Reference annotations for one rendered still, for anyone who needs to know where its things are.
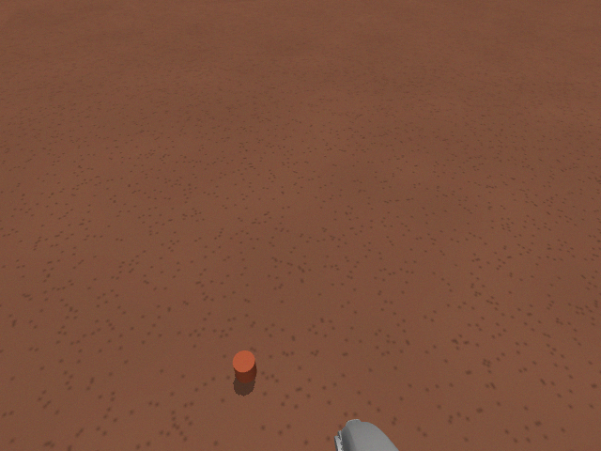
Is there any can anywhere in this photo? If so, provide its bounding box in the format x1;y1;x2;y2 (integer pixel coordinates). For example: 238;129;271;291
233;350;256;383

